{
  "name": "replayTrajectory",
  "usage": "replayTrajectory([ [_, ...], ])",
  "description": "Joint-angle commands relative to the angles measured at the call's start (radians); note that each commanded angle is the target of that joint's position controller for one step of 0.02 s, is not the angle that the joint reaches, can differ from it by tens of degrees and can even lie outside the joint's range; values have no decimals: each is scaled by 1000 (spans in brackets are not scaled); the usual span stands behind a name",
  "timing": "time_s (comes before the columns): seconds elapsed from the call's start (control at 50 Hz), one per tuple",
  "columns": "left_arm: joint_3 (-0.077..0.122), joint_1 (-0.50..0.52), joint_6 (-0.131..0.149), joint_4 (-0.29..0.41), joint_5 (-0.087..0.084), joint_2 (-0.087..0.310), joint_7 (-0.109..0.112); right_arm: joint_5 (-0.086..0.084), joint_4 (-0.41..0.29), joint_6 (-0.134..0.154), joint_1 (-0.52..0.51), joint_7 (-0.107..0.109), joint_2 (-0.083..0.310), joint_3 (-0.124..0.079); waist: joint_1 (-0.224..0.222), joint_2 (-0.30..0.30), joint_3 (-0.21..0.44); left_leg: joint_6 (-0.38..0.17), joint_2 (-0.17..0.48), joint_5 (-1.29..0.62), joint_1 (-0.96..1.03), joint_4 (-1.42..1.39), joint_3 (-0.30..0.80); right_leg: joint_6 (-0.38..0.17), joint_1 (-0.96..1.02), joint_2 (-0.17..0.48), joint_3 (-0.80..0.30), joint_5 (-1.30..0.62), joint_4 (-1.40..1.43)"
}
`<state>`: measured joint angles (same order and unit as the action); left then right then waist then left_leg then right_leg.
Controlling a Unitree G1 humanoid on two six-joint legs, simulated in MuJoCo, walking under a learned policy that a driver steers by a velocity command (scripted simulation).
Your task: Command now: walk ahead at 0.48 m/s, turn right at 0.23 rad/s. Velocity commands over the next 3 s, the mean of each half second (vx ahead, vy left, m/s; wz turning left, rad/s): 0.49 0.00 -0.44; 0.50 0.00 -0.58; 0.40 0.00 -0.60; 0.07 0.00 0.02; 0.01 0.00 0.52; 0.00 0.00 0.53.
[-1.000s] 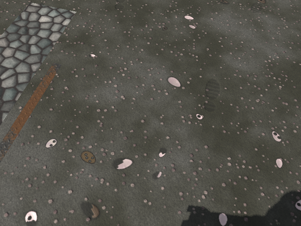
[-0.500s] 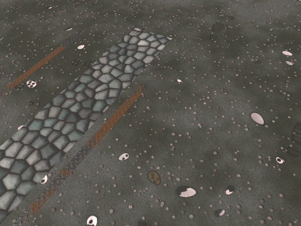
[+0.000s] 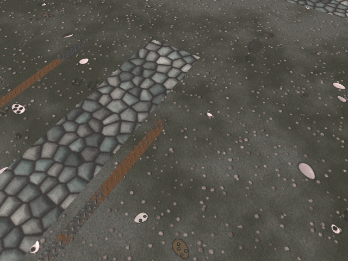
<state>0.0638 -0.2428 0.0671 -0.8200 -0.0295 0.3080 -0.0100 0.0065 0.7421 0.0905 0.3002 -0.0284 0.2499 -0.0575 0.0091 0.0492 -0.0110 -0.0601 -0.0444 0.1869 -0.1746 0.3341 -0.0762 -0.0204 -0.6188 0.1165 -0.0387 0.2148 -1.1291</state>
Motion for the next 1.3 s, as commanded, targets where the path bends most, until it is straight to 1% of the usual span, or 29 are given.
replayTrajectory([
  [0.02, 13, -19, -13, 51, 0, 37, 5, 11, -40, 34, -30, 11, 122, -35, -19, -111, -29, -148, 273, -214, 32, -212, 146, 17, -120, 14, -92, -123, 54],
  [0.12, 2, 123, 0, 101, 12, 17, -20, 2, -11, 32, -18, 30, 146, -38, 22, -93, -68, -104, 257, -261, 66, -237, 2, 10, -93, -27, -28, -355, 351],
  [0.22, -13, 259, 5, 188, 10, -1, -55, -13, 38, 0, 60, 42, 173, -47, 72, -75, -102, -87, 313, -397, 262, -161, -54, -32, -157, -44, 45, -267, 493],
  [0.28, 4, 226, 0, 222, 8, 35, -69, -16, 33, -27, 42, 56, 214, -56, 25, -134, -26, -57, 318, -860, 326, 12, -97, -83, -26, -122, 138, -104, 505],
  [0.32, 46, 7, -6, 187, 4, 113, -59, -18, 23, -43, 19, 66, 237, -58, -101, -156, 107, -25, 288, -1040, 264, 324, -123, -141, 282, -199, 163, -75, 546],
  [0.34, 77, -157, -14, 156, 6, 183, -40, -16, 7, -36, 13, 72, 226, -50, -185, -95, 197, 13, 248, -808, 47, 600, -123, -192, 594, -141, 28, -121, 589],
  [0.36, 95, -174, -13, 154, 5, 290, -27, 21, -42, -7, 134, 48, 59, 2, -67, 191, 301, 83, 44, 246, -440, 996, -60, -385, 1000, 142, -519, -51, 608],
  [0.38, 76, -215, -4, 173, 9, 225, -25, -10, -53, 38, 56, 29, 120, 1, -129, 107, 457, 75, -14, 403, -572, 1138, 180, -449, 1091, 223, -830, 66, 777],
  [0.4, 62, -180, 1, 167, 17, 173, -24, -49, -89, 59, -57, 18, 172, -14, -149, 49, 310, 52, 47, 312, -655, 1119, 208, -380, 1003, 190, -676, 37, 811],
  [0.42, 53, -111, 4, 177, 11, 144, -22, -43, -104, 69, -90, 21, 162, -6, -103, -39, 194, 40, 92, 225, -638, 1021, 195, -340, 837, 147, -547, -36, 818],
  [0.44, 43, -38, 4, 194, 11, 115, -22, -18, -98, 67, -100, 28, 160, -10, -55, -86, 116, 48, 124, 188, -582, 929, 181, -313, 677, 107, -454, -143, 831],
  [0.46, 34, 4, 5, 212, 22, 91, -18, -4, -96, 56, -81, 31, 171, -19, -17, -70, 88, 57, 146, 162, -506, 883, 184, -306, 568, 77, -393, -226, 856],
  [0.52, 37, 21, 8, 212, 21, 106, -7, 11, -95, 20, -53, 34, 143, -15, 20, -38, 50, 103, 156, 122, -439, 760, 151, -307, 406, 39, -304, -347, 899],
  [0.62, 47, -40, -7, 183, 7, 141, 19, 11, -138, 17, -241, 31, 87, 11, -49, 11, 20, 137, 89, -208, -355, 369, 112, -224, 307, -62, -187, -269, 869],
  [0.72, 46, -110, -23, 160, -1, 137, 23, -14, -164, 35, -326, 10, 137, -8, -79, 51, 33, 113, 41, -210, -299, 181, 152, -189, 428, -12, -331, -116, 771],
  [0.78, 42, -76, -29, 170, 5, 117, 24, -16, -138, 49, -208, 11, 173, -35, 0, 87, 56, 53, 39, -129, -139, 109, 138, -147, 452, -18, -384, -141, 653],
  [0.8, 26, -71, -25, 182, 12, 70, 20, -2, -126, 55, -100, 18, 207, -51, 54, 58, 144, 5, 117, -117, 53, 118, 194, -112, 398, -67, -335, -143, 488],
  [0.82, 7, -125, -18, 203, 15, 9, 20, 17, -117, 54, 34, 26, 276, -68, 74, -110, 283, -96, 325, -36, 383, 116, 459, -48, 156, -178, -210, 62, 174],
  [0.84, -2, -206, -12, 225, -7, 22, 22, 5, -78, 38, 102, 17, 295, -77, 47, -412, 355, -202, 481, 227, 532, 8, 873, -12, -109, -210, -135, 392, -82],
  [0.86, 20, -174, -15, 204, -16, 116, 23, -8, -100, 32, 60, 18, 204, -55, 66, -267, 240, -174, 458, 393, 449, -30, 839, 2, -194, -140, -160, 324, -188],
  [0.88, 27, -75, -23, 219, -7, 141, 22, -7, -106, 22, 19, 23, 165, -42, 80, -176, 126, -136, 416, 331, 326, -36, 670, 8, -203, -108, -119, 240, -210],
  [0.9, 28, -28, -25, 233, 7, 129, 20, 3, -105, 17, -24, 23, 151, -35, 60, -116, 60, -121, 375, 203, 205, -56, 555, 10, -173, -78, -103, 175, -177],
  [0.96, 29, -30, -39, 238, -1, 79, 7, 4, -82, 22, -72, 26, 113, -24, 11, -171, 3, -109, 295, 3, 52, -123, 335, 12, -83, -23, -79, 101, -87],
  [1.04, 16, 31, -48, 260, 9, 42, 5, 2, -36, 29, -54, 27, 160, -41, 14, -130, -14, -138, 312, -163, 68, -167, 198, 37, -135, -5, -65, 4, 42],
  [1.14, 3, 160, -32, 282, 7, 17, -23, -6, 3, 12, -38, 34, 196, -47, 60, -114, -37, -100, 286, -245, 116, -165, 26, 25, -86, -17, 3, -220, 322],
  [1.22, 2, 248, -31, 321, 1, 21, -47, -26, 36, -6, 7, 34, 233, -57, 79, -117, -71, -77, 320, -302, 203, -141, -32, -14, -53, -38, 60, -173, 453],
  [1.26, 18, 226, -34, 330, 10, 50, -52, -34, 37, -20, -9, 38, 260, -65, 42, -136, -53, -54, 321, -614, 242, -33, -75, -52, 25, -88, 108, -76, 493],
  [1.28, 34, 160, -36, 317, 19, 79, -51, -39, 33, -29, -16, 44, 275, -70, 1, -153, -5, -39, 310, -825, 248, 88, -95, -73, 123, -135, 143, -40, 508],
  [1.3, 60, 7, -37, 278, 22, 121, -46, -45, 27, -35, -33, 50, 272, -68, -86, -140, 74, -10, 277, -897, 200, 284, -121, -104, 322, -183, 157, -122, 585],
])
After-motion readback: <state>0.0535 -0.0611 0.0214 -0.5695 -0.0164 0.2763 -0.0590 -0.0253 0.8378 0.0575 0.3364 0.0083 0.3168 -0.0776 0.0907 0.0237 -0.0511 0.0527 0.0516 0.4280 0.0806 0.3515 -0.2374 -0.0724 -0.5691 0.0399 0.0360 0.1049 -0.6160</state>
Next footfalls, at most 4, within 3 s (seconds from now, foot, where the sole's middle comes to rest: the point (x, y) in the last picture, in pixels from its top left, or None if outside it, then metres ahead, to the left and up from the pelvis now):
0.34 right None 0.35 -0.15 -0.78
0.80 left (182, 217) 0.67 -0.04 -0.78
1.32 right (272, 203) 0.74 -0.42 -0.78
1.78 left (245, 160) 0.96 -0.34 -0.78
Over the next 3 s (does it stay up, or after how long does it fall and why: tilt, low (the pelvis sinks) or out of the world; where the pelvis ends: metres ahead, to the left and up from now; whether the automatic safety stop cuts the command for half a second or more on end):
stays up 0.80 -0.34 -0.01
